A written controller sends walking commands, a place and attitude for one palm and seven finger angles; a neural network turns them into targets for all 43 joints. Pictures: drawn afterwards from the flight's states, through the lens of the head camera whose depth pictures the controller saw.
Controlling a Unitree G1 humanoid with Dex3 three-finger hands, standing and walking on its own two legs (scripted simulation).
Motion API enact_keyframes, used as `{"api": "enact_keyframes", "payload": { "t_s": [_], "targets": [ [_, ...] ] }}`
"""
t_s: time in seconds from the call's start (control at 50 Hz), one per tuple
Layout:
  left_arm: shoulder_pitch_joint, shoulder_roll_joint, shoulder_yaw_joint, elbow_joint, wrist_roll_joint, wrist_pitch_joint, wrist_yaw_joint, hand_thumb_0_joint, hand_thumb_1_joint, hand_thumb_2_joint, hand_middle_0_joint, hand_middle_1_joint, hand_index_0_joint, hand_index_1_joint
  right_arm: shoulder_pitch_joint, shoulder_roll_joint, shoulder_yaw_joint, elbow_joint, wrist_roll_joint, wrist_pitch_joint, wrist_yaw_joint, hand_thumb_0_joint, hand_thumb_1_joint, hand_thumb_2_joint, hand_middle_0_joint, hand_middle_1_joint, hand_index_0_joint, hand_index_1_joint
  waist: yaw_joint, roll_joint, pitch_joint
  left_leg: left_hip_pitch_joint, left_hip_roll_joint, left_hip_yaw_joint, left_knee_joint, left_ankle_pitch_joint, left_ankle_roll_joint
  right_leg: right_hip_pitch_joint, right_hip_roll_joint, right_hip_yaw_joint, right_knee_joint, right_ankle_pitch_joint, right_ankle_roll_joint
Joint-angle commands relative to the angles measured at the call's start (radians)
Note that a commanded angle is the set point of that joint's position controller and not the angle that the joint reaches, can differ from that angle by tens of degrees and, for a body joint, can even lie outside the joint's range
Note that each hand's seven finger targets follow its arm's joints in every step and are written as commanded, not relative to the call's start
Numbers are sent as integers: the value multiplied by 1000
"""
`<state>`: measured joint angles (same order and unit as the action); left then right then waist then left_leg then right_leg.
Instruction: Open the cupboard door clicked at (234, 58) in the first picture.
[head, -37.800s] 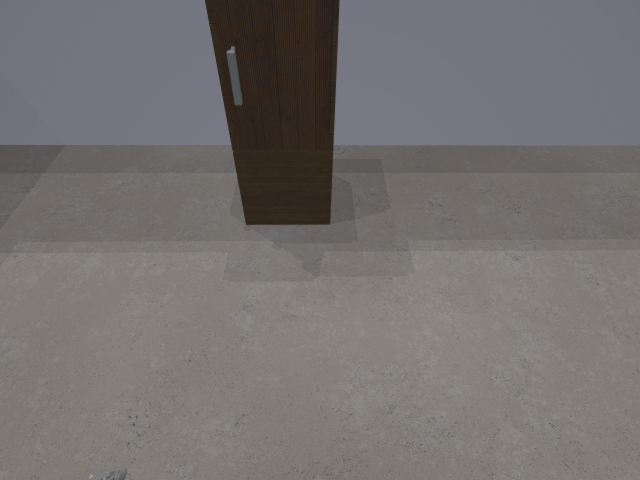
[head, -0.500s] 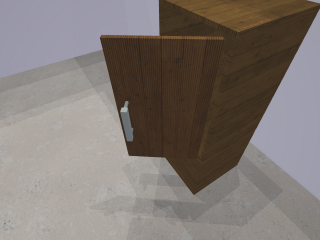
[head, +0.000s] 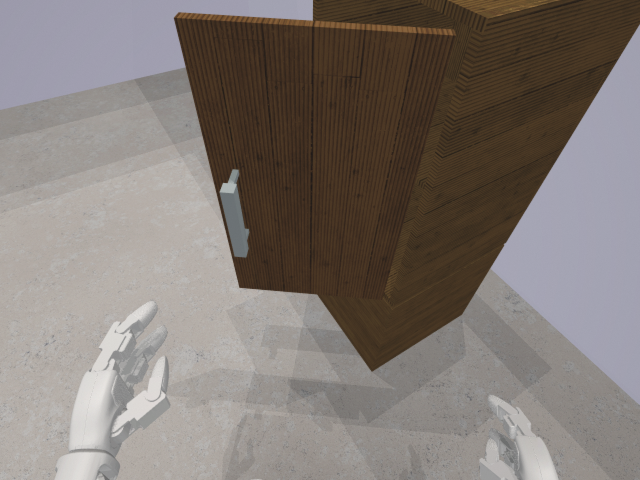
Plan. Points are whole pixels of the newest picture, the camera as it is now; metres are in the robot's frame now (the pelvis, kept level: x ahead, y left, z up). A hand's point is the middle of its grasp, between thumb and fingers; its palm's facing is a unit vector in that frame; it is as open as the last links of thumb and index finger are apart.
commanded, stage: raise the hand with hooked fingers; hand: left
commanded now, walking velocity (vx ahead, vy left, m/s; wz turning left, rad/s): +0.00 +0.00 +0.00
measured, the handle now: (238, 214) +0.54 +0.17 -0.02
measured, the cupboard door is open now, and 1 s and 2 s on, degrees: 54 54 54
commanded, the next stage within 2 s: move the hooked fingers beside the handle in 1.84 s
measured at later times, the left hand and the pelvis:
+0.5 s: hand (138, 421) +0.20 +0.23 -0.02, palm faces -0.04 -1.00 -0.04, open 10.6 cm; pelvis -0.04 -0.01 -0.06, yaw +0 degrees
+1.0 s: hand (98, 404) +0.21 +0.28 -0.02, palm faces -0.02 -1.00 -0.06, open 13.5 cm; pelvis -0.03 +0.03 -0.06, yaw +0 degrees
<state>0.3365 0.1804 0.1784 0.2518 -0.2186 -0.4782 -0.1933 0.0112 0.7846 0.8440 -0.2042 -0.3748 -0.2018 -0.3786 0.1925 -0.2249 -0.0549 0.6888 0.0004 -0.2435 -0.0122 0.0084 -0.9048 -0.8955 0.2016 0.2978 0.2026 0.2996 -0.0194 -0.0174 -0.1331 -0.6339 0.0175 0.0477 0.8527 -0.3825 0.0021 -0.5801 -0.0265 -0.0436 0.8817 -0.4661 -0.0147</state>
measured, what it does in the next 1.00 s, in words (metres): lowers itself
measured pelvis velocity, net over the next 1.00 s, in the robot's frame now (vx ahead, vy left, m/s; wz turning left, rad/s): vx -0.03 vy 0.03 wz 0.00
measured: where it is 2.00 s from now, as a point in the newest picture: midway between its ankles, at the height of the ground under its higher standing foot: outside the picture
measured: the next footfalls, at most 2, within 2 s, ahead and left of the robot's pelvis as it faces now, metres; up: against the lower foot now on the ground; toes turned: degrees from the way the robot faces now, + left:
none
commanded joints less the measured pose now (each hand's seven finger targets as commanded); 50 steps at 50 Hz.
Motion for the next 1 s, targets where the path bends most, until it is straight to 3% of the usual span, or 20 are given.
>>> {"api": "enact_keyframes", "payload": {
  "t_s": [0.0, 0.02, 0.04, 0.06, 0.08, 0.1, 0.16, 0.18, 0.26, 0.32, 0.38, 0.4, 0.5, 0.54, 0.64, 0.68, 0.82, 0.88, 0.94, 0.98],
  "targets": [
    [208, 168, 140, -25, -63, -234, -257, 0, 573, 760, -223, -510, -223, -510, -107, -149, -68, -233, 18, -56, 24, 0, -900, -900, 200, 300, 200, 300, 90, -2, -161, -117, -35, -29, 164, 210, -8, -134, 18, 38, 111, 292, -21],
    [171, 176, 155, -60, -97, -215, -285, 0, 550, 750, -225, -525, -225, -525, -111, -153, -66, -268, 26, -55, 17, 0, -900, -900, 200, 300, 200, 300, 84, -9, -205, -137, -37, -22, 186, 180, 0, -143, 18, 53, 118, 245, -15],
    [101, 183, 176, -102, -138, -196, -300, 0, 527, 740, -227, -540, -227, -540, -119, -150, -63, -290, 35, -54, 3, 0, -900, -900, 200, 300, 200, 300, 73, -28, -208, -182, -44, -15, 216, 107, 3, -161, 10, 102, 85, 138, 0],
    [46, 218, 212, -172, -170, -180, -301, 0, 503, 730, -228, -555, -228, -555, -113, -150, -59, -309, 39, -52, -11, 0, -900, -900, 200, 300, 200, 300, 70, 16, -224, -211, -43, -15, 241, 71, 7, -161, 6, 137, 67, 68, 7],
    [-33, 251, 230, -234, -191, -166, -299, 0, 480, 720, -230, -570, -230, -570, -94, -151, -51, -310, 37, -48, -22, 0, -900, -900, 200, 300, 200, 300, 55, 23, -218, -237, -34, -28, 273, 60, 10, -174, 12, 160, 69, 42, 9],
    [-67, 258, 236, -309, -197, -166, -293, 0, 457, 710, -232, -585, -232, -585, -71, -144, -50, -310, 37, -47, -32, 0, -900, -900, 200, 300, 200, 300, 44, 45, -265, -225, -25, -33, 295, 76, 18, -154, 10, 178, 64, 69, 18],
    [-131, 238, 171, -414, -167, -163, -277, 0, 387, 680, -237, -630, -237, -630, -34, -136, -38, -275, 31, -53, -58, 0, -900, -900, 200, 300, 200, 300, -3, 91, -259, -205, -2, -52, 320, 109, 30, -198, 20, 161, 81, 151, 18],
    [-188, 249, 147, -443, -164, -157, -288, 0, 363, 670, -238, -645, -238, -645, -23, -144, -31, -267, 28, -56, -66, 0, -900, -900, 200, 300, 200, 300, -26, 77, -250, -208, 4, -65, 337, 118, 36, -219, 29, 157, 100, 172, 18],
    [-156, 270, 158, -332, -149, -70, -316, 0, 270, 630, -245, -705, -245, -705, -28, -150, -26, -230, 37, -62, -81, 0, -900, -900, 200, 300, 200, 300, -23, 84, -227, -234, 6, -73, 322, 84, 39, -250, 33, 134, 78, 88, 14],
    [-109, 313, 230, -246, -175, 18, -331, 0, 200, 600, -250, -750, -250, -750, -40, -149, -17, -240, 44, -53, -81, 0, -900, -900, 200, 300, 200, 300, 15, 61, -245, -258, 1, -75, 298, 78, 35, -196, 25, 139, 57, 45, 18],
    [-78, 329, 287, -216, -198, 59, -313, 0, 130, 570, -255, -795, -255, -795, -51, -138, -13, -255, 40, -44, -77, 0, -900, -900, 200, 300, 200, 300, 49, 34, -273, -256, 1, -82, 274, 102, 32, -153, 25, 121, 67, 63, 17],
    [-76, 321, 285, -235, -198, 55, -305, 0, 107, 560, -257, -810, -257, -810, -43, -135, -13, -260, 41, -43, -74, 0, -900, -900, 200, 300, 200, 300, 47, 16, -293, -250, 1, -81, 265, 108, 33, -150, 23, 115, 70, 77, 21],
    [-115, 295, 248, -215, -183, 8, -272, 0, -10, 510, -265, -885, -265, -885, -19, -147, -15, -253, 38, -55, -64, 0, -900, -900, 200, 300, 200, 300, 27, 9, -237, -240, 0, -85, 233, 54, 32, -238, 37, 73, 77, -27, 8],
    [-123, 295, 241, -204, -177, -9, -270, 0, -57, 490, -268, -915, -268, -915, -5, -155, -17, -250, 39, -59, -62, 0, -900, -900, 200, 300, 200, 300, 22, 22, -230, -235, -3, -86, 220, 20, 33, -263, 38, 61, 74, -76, 4],
    [-160, 314, 233, -249, -166, -25, -266, 0, -173, 440, -277, -990, -277, -990, 20, -177, -17, -260, 41, -64, -59, 0, -900, -900, 200, 300, 200, 300, 23, 81, -248, -153, -2, -106, 162, -4, 30, -303, 50, 2, 112, -37, -9],
    [-172, 338, 252, -247, -164, -21, -259, 0, -220, 420, -280, -1020, -280, -1020, 28, -183, -17, -262, 39, -62, -60, 0, -900, -900, 200, 300, 200, 300, 22, 92, -241, -137, 1, -118, 152, -2, 27, -315, 57, -12, 127, -16, -16],
    [-204, 335, 239, -259, -150, -1, -252, 0, -383, 350, -292, -1125, -292, -1125, 39, -195, -9, -280, 36, -43, -48, 0, -900, -900, 200, 300, 200, 300, 16, 163, -244, -53, 9, -155, 107, -2, 5, -355, 59, -41, 143, 16, -19],
    [-236, 353, 255, -207, -153, 23, -266, 0, -453, 320, -297, -1170, -297, -1170, 46, -201, -4, -286, 35, -32, -50, 0, -900, -900, 200, 300, 200, 300, 10, 138, -210, -81, 6, -156, 109, -22, 6, -352, 66, -43, 137, 14, -22],
    [-279, 361, 252, -213, -151, 33, -286, 0, -500, 300, -300, -1200, -300, -1200, 46, -207, 0, -295, 37, -28, -50, 0, -900, -900, 200, 300, 200, 300, 7, 159, -237, -52, 7, -159, 107, -25, 3, -362, 62, -42, 135, 13, -20],
    [-303, 385, 276, -184, -162, 42, -297, 0, -500, 300, -300, -1200, -300, -1200, 53, -209, 4, -297, 34, -27, -53, 0, -900, -900, 200, 300, 200, 300, 10, 138, -235, -74, 4, -155, 119, -4, 5, -345, 68, -40, 135, 23, -24]
  ]
}}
